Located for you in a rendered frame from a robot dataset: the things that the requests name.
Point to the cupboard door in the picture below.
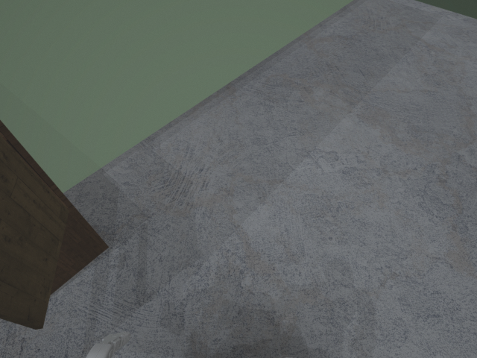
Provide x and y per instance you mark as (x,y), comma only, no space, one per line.
(32,225)

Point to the robot left hand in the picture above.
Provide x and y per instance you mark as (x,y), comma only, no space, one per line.
(109,345)

